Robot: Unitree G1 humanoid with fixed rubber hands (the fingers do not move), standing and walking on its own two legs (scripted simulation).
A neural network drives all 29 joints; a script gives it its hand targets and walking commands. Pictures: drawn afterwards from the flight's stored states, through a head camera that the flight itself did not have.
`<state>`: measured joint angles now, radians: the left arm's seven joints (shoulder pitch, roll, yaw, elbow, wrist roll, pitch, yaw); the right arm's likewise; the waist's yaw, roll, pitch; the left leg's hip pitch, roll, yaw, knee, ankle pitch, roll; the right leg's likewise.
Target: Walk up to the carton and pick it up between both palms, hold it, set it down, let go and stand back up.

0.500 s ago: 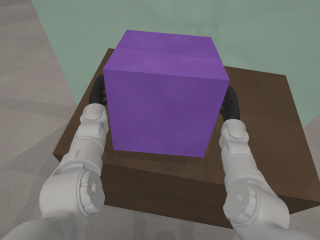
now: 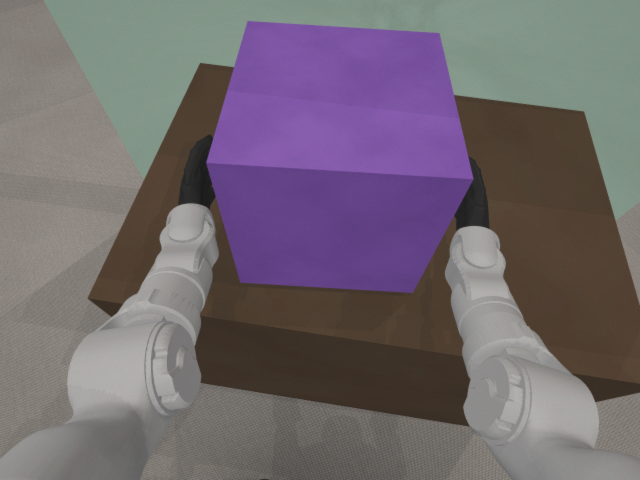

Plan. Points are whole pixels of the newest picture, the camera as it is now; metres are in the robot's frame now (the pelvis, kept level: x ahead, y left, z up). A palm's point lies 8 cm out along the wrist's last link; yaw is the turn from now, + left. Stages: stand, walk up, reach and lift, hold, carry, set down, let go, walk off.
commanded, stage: set down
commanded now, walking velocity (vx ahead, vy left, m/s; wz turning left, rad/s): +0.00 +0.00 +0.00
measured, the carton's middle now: (334, 164) +0.53 -0.01 +0.03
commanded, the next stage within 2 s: none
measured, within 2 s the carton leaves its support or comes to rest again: rests again in 0.06 s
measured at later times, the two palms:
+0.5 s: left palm (188, 190) +0.45 +0.17 +0.06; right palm (477, 213) +0.43 -0.18 +0.05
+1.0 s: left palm (117, 159) +0.44 +0.23 +0.13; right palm (547, 170) +0.42 -0.22 +0.14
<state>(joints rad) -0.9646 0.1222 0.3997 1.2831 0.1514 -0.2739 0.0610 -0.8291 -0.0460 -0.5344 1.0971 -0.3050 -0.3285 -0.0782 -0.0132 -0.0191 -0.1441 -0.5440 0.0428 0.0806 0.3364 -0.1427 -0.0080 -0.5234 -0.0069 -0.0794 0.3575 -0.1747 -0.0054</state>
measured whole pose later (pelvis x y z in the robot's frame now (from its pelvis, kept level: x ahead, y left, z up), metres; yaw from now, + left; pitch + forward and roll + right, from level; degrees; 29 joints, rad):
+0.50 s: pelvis -0.03 +0.01 -0.02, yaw -2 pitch +28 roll -1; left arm -1.11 0.22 0.08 1.49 -0.17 -0.30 0.09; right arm -0.98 -0.20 -0.19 1.29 0.03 -0.24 -0.03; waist 0.00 0.02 -0.32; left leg -0.82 0.07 0.10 0.49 -0.17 0.01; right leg -0.77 0.01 -0.06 0.44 -0.16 -0.01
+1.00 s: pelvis -0.06 +0.00 -0.03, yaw +0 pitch +26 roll -2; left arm -1.26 0.46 -0.24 1.30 -0.46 0.04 0.06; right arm -1.17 -0.42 0.04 1.25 0.42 0.05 0.04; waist -0.04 -0.03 -0.29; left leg -0.88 0.07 0.03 0.57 -0.15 -0.01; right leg -0.82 0.02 -0.10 0.53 -0.16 -0.04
